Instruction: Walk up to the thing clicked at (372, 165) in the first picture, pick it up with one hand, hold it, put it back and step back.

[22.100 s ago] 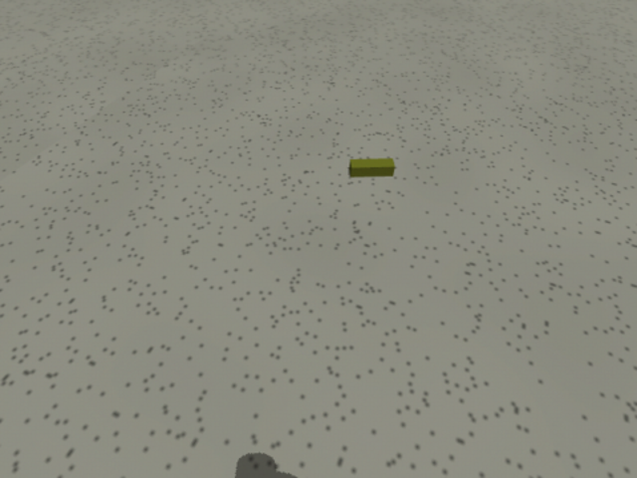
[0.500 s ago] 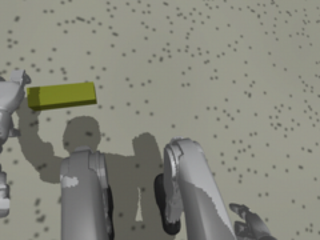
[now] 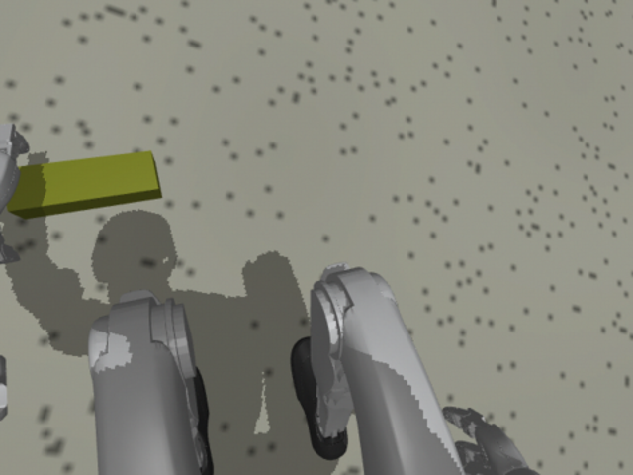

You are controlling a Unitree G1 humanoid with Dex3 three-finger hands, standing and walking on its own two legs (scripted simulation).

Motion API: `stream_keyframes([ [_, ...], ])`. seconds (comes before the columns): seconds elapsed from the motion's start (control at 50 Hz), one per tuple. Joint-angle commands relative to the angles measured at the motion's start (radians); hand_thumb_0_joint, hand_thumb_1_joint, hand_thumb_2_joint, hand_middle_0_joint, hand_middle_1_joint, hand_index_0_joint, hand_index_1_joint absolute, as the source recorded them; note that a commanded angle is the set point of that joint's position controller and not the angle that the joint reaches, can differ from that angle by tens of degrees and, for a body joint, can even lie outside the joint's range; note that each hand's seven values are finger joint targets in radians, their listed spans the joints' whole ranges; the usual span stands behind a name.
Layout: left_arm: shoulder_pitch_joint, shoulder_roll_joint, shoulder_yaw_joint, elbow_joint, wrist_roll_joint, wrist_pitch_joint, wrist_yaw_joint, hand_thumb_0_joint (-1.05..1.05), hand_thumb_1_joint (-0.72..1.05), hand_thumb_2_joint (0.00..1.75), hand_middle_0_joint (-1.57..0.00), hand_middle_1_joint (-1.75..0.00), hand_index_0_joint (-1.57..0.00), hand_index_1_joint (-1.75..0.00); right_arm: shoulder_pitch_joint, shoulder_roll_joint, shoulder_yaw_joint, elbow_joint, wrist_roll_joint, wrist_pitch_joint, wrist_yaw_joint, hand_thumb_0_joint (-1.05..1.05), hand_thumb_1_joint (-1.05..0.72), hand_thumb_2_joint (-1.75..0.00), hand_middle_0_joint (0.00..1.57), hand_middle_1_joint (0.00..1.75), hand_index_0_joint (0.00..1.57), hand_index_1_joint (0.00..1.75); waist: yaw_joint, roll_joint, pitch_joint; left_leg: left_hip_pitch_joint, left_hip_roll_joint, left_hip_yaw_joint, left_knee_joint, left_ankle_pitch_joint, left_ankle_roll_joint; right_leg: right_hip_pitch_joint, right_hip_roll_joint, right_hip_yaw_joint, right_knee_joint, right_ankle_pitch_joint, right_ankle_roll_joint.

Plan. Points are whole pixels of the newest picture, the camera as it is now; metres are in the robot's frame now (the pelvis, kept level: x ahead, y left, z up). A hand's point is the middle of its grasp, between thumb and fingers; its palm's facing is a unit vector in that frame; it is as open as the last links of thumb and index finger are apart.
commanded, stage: rise first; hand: left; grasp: from above
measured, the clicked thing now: (88, 184) +0.50 +0.26 -0.32
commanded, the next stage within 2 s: approach in 1.84 s
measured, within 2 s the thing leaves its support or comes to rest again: neither
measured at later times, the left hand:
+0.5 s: hand (10, 205) +0.44 +0.32 -0.20, palm faces -0.45 -0.08 -0.89, open 14.2 cm
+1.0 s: hand (25, 197) +0.45 +0.31 -0.21, palm faces -0.45 -0.08 -0.89, open 14.1 cm
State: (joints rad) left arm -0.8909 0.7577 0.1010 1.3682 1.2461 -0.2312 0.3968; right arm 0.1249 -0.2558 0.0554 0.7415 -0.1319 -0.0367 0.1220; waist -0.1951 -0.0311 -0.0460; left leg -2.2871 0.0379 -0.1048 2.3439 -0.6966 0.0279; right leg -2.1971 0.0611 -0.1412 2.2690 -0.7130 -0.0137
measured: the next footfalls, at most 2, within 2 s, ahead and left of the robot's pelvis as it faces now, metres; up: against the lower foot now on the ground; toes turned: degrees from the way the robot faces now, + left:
none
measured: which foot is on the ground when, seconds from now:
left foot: down 0.00-1.00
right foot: down 0.00-1.00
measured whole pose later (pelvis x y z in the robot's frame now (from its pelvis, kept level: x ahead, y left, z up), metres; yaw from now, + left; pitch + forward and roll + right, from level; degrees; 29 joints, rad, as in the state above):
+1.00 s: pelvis -0.01 +0.00 -0.02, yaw -1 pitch +34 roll -9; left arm -0.97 0.80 0.09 1.46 1.24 -0.21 0.41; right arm 0.13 -0.28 0.12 0.73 -0.15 -0.06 0.13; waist -0.25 -0.04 0.00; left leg -2.34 0.04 -0.13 2.42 -0.68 0.02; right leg -2.25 0.07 -0.17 2.33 -0.69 -0.02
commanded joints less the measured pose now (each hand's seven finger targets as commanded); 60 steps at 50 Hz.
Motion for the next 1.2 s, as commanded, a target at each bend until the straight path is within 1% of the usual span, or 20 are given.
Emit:
stream_keyframes([
  [0.0, -0.246, 0.256, 0.045, -0.110, -0.012, 0.002, 0.038, 0.00, -0.58, 1.02, -0.06, -1.01, -0.06, -1.01, 0.219, -0.236, -0.072, -0.011, -0.001, 0.001, -0.010, 0.00, -0.91, -0.91, 0.20, 0.30, 0.20, 0.30, 0.003, 0.291, -0.695, 0.577, -0.015, 0.017, -0.218, 0.256, 0.010, 0.304, 0.020, -0.010, -0.230, 0.294, -0.023],
  [0.16, -0.287, 0.270, 0.043, -0.103, -0.008, -0.001, 0.056, 0.00, -0.57, 1.02, -0.06, -1.02, -0.06, -1.02, 0.208, -0.245, -0.061, -0.012, -0.001, -0.002, -0.010, 0.00, -0.91, -0.90, 0.20, 0.30, 0.20, 0.30, -0.001, 0.307, -0.691, 0.537, -0.015, 0.026, -0.204, 0.217, 0.010, 0.295, 0.026, -0.015, -0.216, 0.273, -0.026],
  [0.2, -0.310, 0.257, 0.034, -0.099, -0.012, 0.002, 0.057, 0.00, -0.55, 1.00, -0.06, -1.03, -0.07, -1.02, 0.212, -0.251, -0.061, -0.011, -0.004, -0.006, -0.009, 0.00, -0.91, -0.90, 0.20, 0.30, 0.20, 0.30, -0.019, 0.316, -0.677, 0.536, -0.012, 0.018, -0.208, 0.200, 0.007, 0.270, 0.023, -0.022, -0.205, 0.259, -0.026],
  [0.28, -0.300, 0.266, 0.033, -0.080, -0.010, 0.011, 0.055, 0.00, -0.56, 1.01, -0.06, -1.03, -0.07, -1.02, 0.214, -0.255, -0.053, -0.011, -0.002, -0.009, -0.009, 0.00, -0.91, -0.90, 0.20, 0.30, 0.20, 0.30, -0.010, 0.316, -0.669, 0.534, -0.014, 0.013, -0.209, 0.199, 0.005, 0.265, 0.022, -0.026, -0.196, 0.257, -0.028],
  [0.32, -0.314, 0.264, 0.018, -0.070, -0.014, 0.011, 0.051, 0.00, -0.61, 1.08, -0.07, -0.98, -0.04, -1.01, 0.204, -0.252, -0.049, -0.014, -0.003, -0.010, -0.008, 0.00, -0.91, -0.91, 0.20, 0.30, 0.20, 0.30, -0.019, 0.312, -0.657, 0.508, -0.014, 0.020, -0.199, 0.182, 0.010, 0.266, 0.025, -0.024, -0.205, 0.248, -0.027],
  [0.34, -0.314, 0.254, 0.016, -0.077, -0.011, 0.015, 0.048, 0.00, -0.59, 1.04, -0.07, -1.01, -0.06, -1.02, 0.216, -0.254, -0.051, -0.014, -0.003, -0.012, -0.008, 0.00, -0.91, -0.91, 0.20, 0.30, 0.20, 0.30, -0.026, 0.301, -0.662, 0.521, -0.014, 0.014, -0.200, 0.189, 0.009, 0.268, 0.023, -0.026, -0.201, 0.252, -0.026],
  [0.4, -0.331, 0.273, 0.025, -0.095, -0.020, 0.018, 0.051, 0.00, -0.57, 1.02, -0.07, -1.02, -0.07, -1.02, 0.211, -0.254, -0.051, -0.011, -0.003, -0.013, -0.010, 0.00, -0.91, -0.90, 0.20, 0.30, 0.20, 0.30, -0.016, 0.314, -0.700, 0.525, -0.014, 0.024, -0.185, 0.207, 0.010, 0.282, 0.027, -0.022, -0.201, 0.267, -0.025],
  [0.46, -0.333, 0.262, 0.008, -0.084, -0.018, 0.017, 0.046, 0.00, -0.58, 1.03, -0.07, -1.02, -0.06, -1.03, 0.215, -0.254, -0.047, -0.012, -0.005, -0.016, -0.008, 0.00, -0.91, -0.91, 0.20, 0.30, 0.20, 0.30, -0.031, 0.309, -0.664, 0.493, -0.013, 0.024, -0.179, 0.182, 0.011, 0.277, 0.025, -0.023, -0.201, 0.250, -0.024],
  [0.52, -0.336, 0.277, 0.026, -0.083, -0.018, 0.019, 0.044, 0.00, -0.58, 1.03, -0.07, -1.01, -0.06, -1.02, 0.220, -0.260, -0.046, -0.015, -0.004, -0.018, -0.009, 0.00, -0.91, -0.90, 0.20, 0.30, 0.20, 0.30, -0.028, 0.329, -0.669, 0.518, -0.012, 0.012, -0.186, 0.192, 0.004, 0.258, 0.020, -0.029, -0.181, 0.254, -0.027],
  [0.54, -0.337, 0.262, 0.011, -0.080, -0.021, 0.020, 0.042, 0.00, -0.58, 1.03, -0.07, -1.02, -0.06, -1.02, 0.215, -0.257, -0.043, -0.012, -0.005, -0.019, -0.008, 0.00, -0.91, -0.91, 0.20, 0.30, 0.20, 0.30, -0.031, 0.330, -0.656, 0.520, -0.012, 0.009, -0.189, 0.182, 0.004, 0.245, 0.020, -0.031, -0.182, 0.246, -0.029],
  [0.6, -0.336, 0.279, 0.026, -0.075, -0.014, 0.019, 0.045, 0.00, -0.58, 1.02, -0.07, -1.02, -0.06, -1.03, 0.220, -0.263, -0.040, -0.015, -0.005, -0.017, -0.008, 0.00, -0.91, -0.90, 0.20, 0.30, 0.20, 0.30, -0.034, 0.332, -0.657, 0.511, -0.014, 0.008, -0.187, 0.184, 0.003, 0.251, 0.019, -0.035, -0.176, 0.249, -0.028],
  [0.62, -0.320, 0.262, 0.011, -0.059, -0.013, 0.020, 0.045, 0.00, -0.58, 1.02, -0.06, -1.03, -0.06, -1.03, 0.216, -0.254, -0.034, -0.017, -0.006, -0.016, -0.007, 0.00, -0.91, -0.90, 0.20, 0.30, 0.20, 0.30, -0.032, 0.334, -0.645, 0.491, -0.016, 0.020, -0.183, 0.188, 0.005, 0.271, 0.024, -0.031, -0.186, 0.255, -0.028],
  [0.82, -0.347, 0.286, 0.017, -0.049, -0.025, 0.020, 0.047, 0.00, -0.56, 1.01, -0.07, -1.04, -0.07, -1.03, 0.226, -0.257, -0.018, -0.016, -0.012, -0.023, -0.003, 0.00, -0.91, -0.90, 0.20, 0.30, 0.20, 0.30, -0.048, 0.299, -0.660, 0.456, -0.015, 0.032, -0.142, 0.216, 0.016, 0.327, 0.030, -0.021, -0.198, 0.292, -0.016],
  [0.94, -0.379, 0.312, 0.024, -0.049, -0.017, 0.016, 0.057, 0.00, -0.56, 1.01, -0.06, -1.04, -0.06, -1.03, 0.226, -0.266, -0.013, -0.018, -0.015, -0.024, -0.003, 0.00, -0.91, -0.90, 0.20, 0.30, 0.20, 0.30, -0.055, 0.308, -0.663, 0.440, -0.015, 0.024, -0.144, 0.180, 0.014, 0.309, 0.031, -0.030, -0.192, 0.254, -0.019],
  [0.96, -0.377, 0.299, 0.015, -0.041, -0.012, 0.018, 0.056, 0.00, -0.56, 1.00, -0.06, -1.04, -0.07, -1.04, 0.231, -0.268, -0.014, -0.017, -0.016, -0.029, -0.001, 0.00, -0.91, -0.90, 0.20, 0.30, 0.20, 0.30, -0.065, 0.330, -0.641, 0.458, -0.014, 0.019, -0.154, 0.172, 0.009, 0.285, 0.028, -0.039, -0.184, 0.244, -0.023],
  [0.98, -0.374, 0.293, 0.007, -0.037, -0.014, 0.021, 0.056, 0.00, -0.57, 1.01, -0.06, -1.04, -0.06, -1.04, 0.215, -0.266, -0.012, -0.016, -0.014, -0.028, -0.002, 0.00, -0.91, -0.90, 0.20, 0.30, 0.20, 0.30, -0.054, 0.339, -0.641, 0.473, -0.012, 0.014, -0.160, 0.163, 0.007, 0.261, 0.031, -0.041, -0.182, 0.236, -0.027],
  [1.0, -0.386, 0.293, 0.004, -0.042, -0.001, 0.020, 0.058, 0.00, -0.57, 1.02, -0.06, -1.03, -0.06, -1.03, 0.222, -0.272, -0.013, -0.018, -0.015, -0.029, -0.001, 0.00, -0.91, -0.90, 0.20, 0.30, 0.20, 0.30, -0.070, 0.359, -0.639, 0.482, -0.012, 0.010, -0.162, 0.171, 0.003, 0.262, 0.031, -0.047, -0.173, 0.245, -0.028],
  [1.02, -0.380, 0.295, 0.009, -0.032, -0.003, 0.023, 0.061, 0.00, -0.57, 1.01, -0.07, -1.03, -0.06, -1.03, 0.220, -0.275, -0.012, -0.014, -0.012, -0.029, -0.001, 0.00, -0.91, -0.90, 0.20, 0.30, 0.20, 0.30, -0.059, 0.363, -0.636, 0.494, -0.012, 0.004, -0.170, 0.171, 0.000, 0.243, 0.028, -0.047, -0.163, 0.246, -0.030],
  [1.14, -0.390, 0.299, 0.005, -0.028, -0.002, 0.039, 0.063, 0.00, -0.56, 1.01, -0.07, -1.02, -0.07, -1.02, 0.219, -0.280, -0.007, -0.022, -0.011, -0.027, -0.001, 0.00, -0.91, -0.90, 0.20, 0.30, 0.20, 0.30, -0.065, 0.379, -0.643, 0.502, -0.011, 0.003, -0.170, 0.195, -0.001, 0.238, 0.026, -0.052, -0.159, 0.270, -0.028],
  [1.18, -0.376, 0.274, -0.011, -0.002, -0.004, 0.039, 0.057, 0.00, -0.56, 1.01, -0.07, -1.03, -0.06, -1.03, 0.227, -0.277, -0.003, -0.022, -0.013, -0.028, 0.002, 0.00, -0.91, -0.90, 0.20, 0.30, 0.20, 0.30, -0.082, 0.376, -0.611, 0.486, -0.013, 0.004, -0.169, 0.190, -0.001, 0.244, 0.027, -0.053, -0.163, 0.268, -0.027],
])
